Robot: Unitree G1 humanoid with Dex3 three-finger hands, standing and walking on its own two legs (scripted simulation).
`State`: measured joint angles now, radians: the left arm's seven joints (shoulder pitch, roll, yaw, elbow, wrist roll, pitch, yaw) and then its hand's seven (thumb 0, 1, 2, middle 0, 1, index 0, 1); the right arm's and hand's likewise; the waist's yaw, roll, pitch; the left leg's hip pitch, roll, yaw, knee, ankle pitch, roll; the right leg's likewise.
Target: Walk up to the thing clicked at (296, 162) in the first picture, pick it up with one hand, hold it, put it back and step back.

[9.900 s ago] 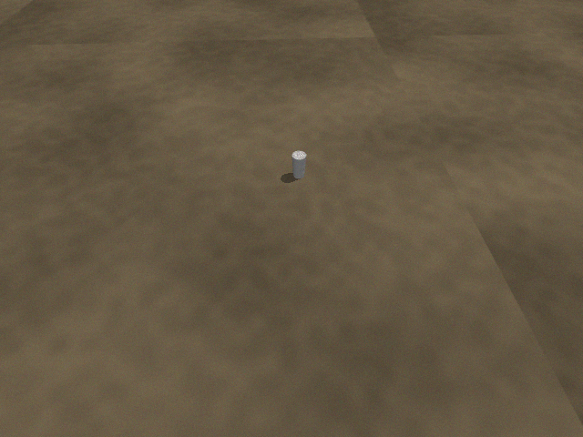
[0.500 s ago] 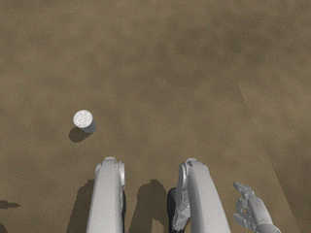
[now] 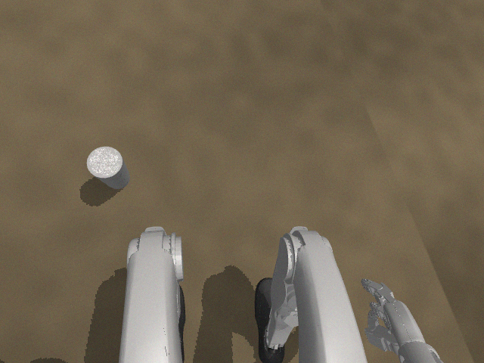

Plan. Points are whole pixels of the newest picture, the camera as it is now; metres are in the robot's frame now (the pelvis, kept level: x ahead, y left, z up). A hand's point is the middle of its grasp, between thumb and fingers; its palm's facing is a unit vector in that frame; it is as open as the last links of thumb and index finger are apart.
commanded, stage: go down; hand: left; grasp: from the side
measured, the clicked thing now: (112, 171) +0.48 +0.30 -0.35
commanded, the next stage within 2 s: approach in 0.68 s
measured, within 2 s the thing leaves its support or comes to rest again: neither
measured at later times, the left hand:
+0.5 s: hand out of the picture +0.36 +0.46 -0.02, palm faces +0.33 -0.94 -0.07, open 17.5 cm
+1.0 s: hand out of the picture +0.36 +0.47 -0.06, palm faces +0.38 -0.93 -0.02, open 17.6 cm
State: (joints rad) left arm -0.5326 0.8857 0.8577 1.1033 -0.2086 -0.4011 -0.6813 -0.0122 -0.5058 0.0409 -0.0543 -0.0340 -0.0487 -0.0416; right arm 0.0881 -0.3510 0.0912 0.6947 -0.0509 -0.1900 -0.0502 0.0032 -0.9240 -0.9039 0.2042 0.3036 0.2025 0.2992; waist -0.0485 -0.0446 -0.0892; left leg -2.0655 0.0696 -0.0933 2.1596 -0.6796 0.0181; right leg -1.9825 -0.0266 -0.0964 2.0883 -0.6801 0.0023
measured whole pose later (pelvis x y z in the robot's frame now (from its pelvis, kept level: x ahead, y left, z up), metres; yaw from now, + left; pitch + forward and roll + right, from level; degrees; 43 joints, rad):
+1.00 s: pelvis -0.01 +0.00 -0.06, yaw -3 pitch +29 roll -10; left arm -0.62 1.06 0.94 1.26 -0.28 -0.48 -0.73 -0.01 -0.59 0.04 -0.08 -0.05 -0.05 -0.08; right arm 0.06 -0.39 0.19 0.66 -0.08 -0.19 -0.04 0.00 -0.92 -0.90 0.20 0.30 0.20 0.30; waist -0.09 -0.09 0.00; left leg -2.20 0.07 -0.15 2.35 -0.68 0.03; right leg -2.09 -0.02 -0.13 2.24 -0.67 0.01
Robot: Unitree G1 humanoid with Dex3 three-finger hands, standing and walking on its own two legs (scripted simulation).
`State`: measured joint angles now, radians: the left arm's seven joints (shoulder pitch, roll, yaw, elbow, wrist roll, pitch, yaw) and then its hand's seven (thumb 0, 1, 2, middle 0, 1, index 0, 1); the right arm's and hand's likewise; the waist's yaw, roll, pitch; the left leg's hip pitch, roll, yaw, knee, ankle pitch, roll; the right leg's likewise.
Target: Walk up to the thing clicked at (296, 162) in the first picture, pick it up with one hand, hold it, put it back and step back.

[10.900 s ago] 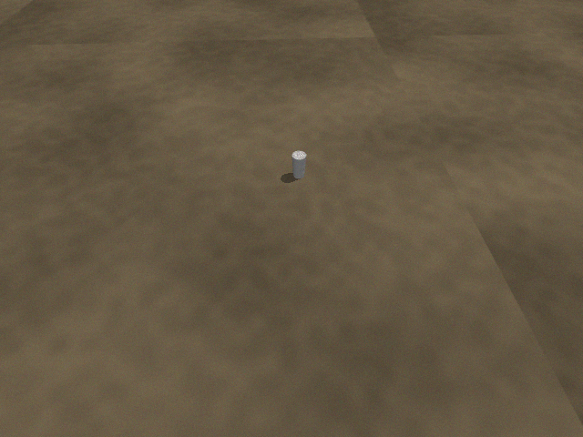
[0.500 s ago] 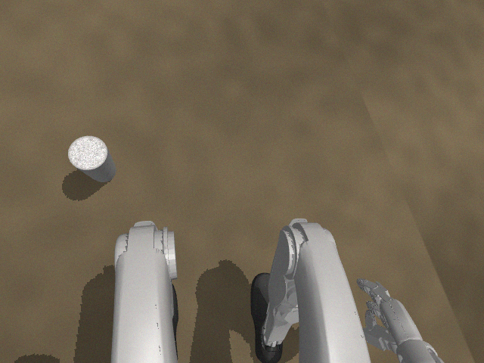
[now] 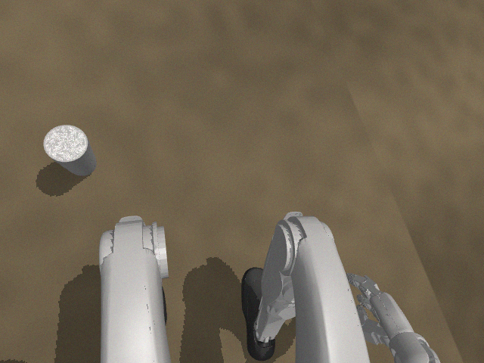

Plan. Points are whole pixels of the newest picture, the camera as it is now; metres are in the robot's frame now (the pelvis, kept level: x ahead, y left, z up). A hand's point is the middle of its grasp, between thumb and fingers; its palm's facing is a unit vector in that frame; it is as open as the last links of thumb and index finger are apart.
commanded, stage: approach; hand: left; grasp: from the side
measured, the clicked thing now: (75, 154) +0.47 +0.32 -0.29
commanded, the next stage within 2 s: close in in 0.34 s
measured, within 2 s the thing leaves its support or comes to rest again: neither
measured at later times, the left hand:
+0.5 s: hand (11, 175) +0.40 +0.39 -0.21, palm faces +0.35 -0.94 +0.01, open 17.6 cm
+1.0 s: hand (62, 177) +0.41 +0.32 -0.26, palm faces +0.40 -0.92 -0.01, open 17.5 cm
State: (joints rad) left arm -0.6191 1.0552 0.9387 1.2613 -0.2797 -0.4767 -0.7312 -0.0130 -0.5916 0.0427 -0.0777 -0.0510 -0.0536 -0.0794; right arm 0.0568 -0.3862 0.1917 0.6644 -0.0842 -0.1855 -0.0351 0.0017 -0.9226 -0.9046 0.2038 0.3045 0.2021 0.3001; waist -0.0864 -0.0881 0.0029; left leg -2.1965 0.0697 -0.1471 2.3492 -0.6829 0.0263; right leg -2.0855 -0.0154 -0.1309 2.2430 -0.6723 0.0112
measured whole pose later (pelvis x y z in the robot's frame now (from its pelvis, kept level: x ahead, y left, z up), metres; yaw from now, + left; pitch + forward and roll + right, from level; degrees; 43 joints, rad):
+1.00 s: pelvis -0.02 +0.01 -0.08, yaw -8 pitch +10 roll -17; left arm -0.58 0.92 0.69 1.49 -0.19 -1.05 -0.17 -0.02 -0.61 0.08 -0.06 -0.12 -0.08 -0.11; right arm -0.17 -0.40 0.52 0.55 -0.35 0.01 0.10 0.00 -0.93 -0.90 0.21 0.30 0.20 0.30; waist -0.21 -0.29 0.32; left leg -2.22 0.08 -0.36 2.68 -0.71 0.03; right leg -2.04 0.06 -0.27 2.42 -0.61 0.06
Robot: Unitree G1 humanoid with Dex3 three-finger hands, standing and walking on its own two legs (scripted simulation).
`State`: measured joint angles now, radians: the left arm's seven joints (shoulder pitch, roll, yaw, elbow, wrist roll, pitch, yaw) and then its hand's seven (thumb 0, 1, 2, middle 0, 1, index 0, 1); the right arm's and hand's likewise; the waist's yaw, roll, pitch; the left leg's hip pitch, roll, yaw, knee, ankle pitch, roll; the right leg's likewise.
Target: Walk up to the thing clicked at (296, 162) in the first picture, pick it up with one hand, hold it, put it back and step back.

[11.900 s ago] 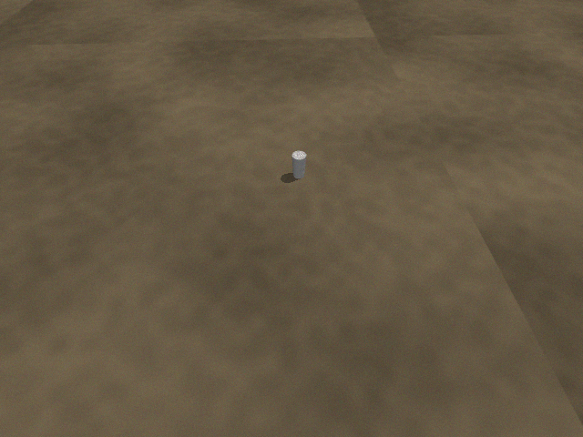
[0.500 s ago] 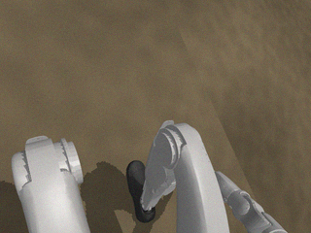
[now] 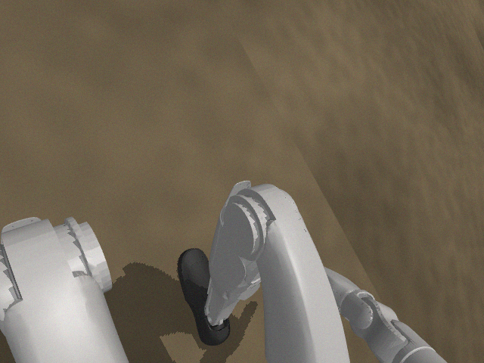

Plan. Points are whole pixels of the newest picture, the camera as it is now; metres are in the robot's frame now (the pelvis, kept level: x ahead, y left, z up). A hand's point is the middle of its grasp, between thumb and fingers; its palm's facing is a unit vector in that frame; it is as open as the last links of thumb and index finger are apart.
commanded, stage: close in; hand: left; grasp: from the side
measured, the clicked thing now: out of the picture +0.44 +0.37 -0.21
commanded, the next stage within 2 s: rest palm in 0.10 s
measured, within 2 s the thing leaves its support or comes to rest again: leaves its support in 1.16 s
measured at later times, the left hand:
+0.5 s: hand out of the picture +0.40 +0.35 -0.18, palm faces +0.54 -0.84 +0.01, open 15.5 cm
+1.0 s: hand out of the picture +0.42 +0.35 -0.18, palm faces +0.55 -0.84 -0.01, open 10.0 cm
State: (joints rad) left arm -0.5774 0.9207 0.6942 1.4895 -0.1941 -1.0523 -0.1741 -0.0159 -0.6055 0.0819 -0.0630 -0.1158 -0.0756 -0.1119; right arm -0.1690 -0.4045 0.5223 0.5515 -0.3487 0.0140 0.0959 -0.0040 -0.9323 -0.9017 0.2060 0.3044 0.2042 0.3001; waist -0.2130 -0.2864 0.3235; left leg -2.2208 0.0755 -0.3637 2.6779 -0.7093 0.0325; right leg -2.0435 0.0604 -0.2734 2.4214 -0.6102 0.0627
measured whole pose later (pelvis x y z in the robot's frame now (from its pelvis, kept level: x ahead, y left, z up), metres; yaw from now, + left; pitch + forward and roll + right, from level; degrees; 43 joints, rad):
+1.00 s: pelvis +0.00 +0.00 +0.00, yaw -1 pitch +11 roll -18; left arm -0.66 0.95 0.65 1.51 -0.15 -1.06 -0.04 -0.04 -0.15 0.73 -0.65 -0.82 -0.68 -0.87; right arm -0.19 -0.39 0.55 0.52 -0.35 0.07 0.11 -0.01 -0.87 -0.89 0.21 0.30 0.20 0.30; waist -0.24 -0.31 0.35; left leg -2.22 0.08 -0.38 2.68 -0.72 0.02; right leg -2.05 0.07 -0.29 2.41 -0.61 0.06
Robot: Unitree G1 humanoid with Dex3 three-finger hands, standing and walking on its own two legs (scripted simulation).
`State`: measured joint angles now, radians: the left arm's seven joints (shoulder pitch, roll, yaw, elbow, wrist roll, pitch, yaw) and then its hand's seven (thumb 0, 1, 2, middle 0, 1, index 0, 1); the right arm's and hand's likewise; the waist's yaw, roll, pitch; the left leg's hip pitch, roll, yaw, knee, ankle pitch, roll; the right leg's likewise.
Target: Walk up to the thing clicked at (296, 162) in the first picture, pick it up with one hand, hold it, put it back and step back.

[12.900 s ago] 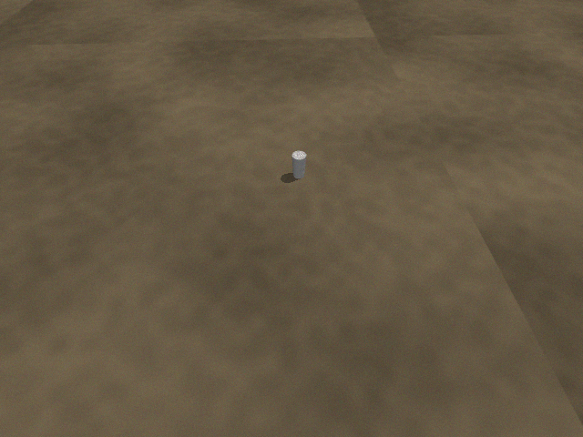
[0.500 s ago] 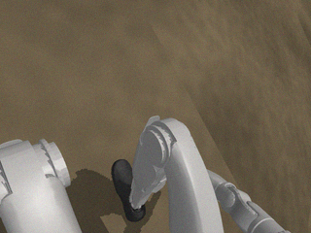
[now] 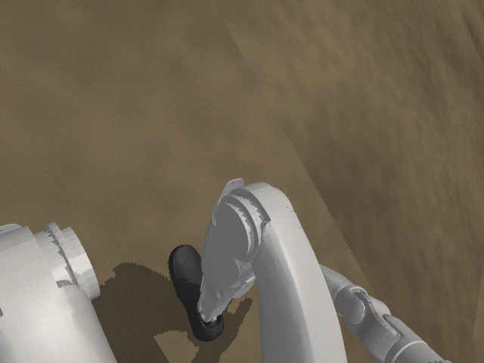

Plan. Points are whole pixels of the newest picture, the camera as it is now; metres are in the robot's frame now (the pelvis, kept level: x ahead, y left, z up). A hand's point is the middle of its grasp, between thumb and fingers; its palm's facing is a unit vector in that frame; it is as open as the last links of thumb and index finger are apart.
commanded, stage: settle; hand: left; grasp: from the side
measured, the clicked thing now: out of the picture +0.43 +0.36 -0.21
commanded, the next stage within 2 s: none
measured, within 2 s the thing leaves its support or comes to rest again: leaves its support in 0.16 s
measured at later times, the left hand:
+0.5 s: hand out of the picture +0.41 +0.38 -0.13, palm faces +0.55 -0.83 -0.01, open 10.4 cm
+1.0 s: hand out of the picture +0.38 +0.40 -0.02, palm faces +0.55 -0.83 -0.05, open 10.4 cm
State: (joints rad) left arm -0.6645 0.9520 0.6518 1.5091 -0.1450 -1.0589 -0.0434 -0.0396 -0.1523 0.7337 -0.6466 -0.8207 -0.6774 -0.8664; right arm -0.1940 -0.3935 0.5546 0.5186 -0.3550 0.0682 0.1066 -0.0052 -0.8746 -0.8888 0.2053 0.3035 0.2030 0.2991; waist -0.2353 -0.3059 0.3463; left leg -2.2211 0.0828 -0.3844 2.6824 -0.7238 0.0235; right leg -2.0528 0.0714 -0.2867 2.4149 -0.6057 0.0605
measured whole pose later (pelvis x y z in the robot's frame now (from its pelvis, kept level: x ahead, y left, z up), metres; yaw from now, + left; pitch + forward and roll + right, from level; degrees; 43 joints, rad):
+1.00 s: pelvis +0.02 -0.01 +0.04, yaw +6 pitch +25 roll -11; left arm -0.59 0.67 0.59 0.98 -0.17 -0.66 -0.16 -0.09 -0.52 1.02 -0.73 -1.11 -0.76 -1.18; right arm 0.01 -0.33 0.21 0.59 -0.14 0.08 0.09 0.00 -0.88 -0.89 0.20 0.30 0.20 0.30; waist -0.13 -0.09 0.04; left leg -2.27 0.07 -0.21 2.50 -0.70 0.02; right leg -2.14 0.00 -0.17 2.36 -0.66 0.01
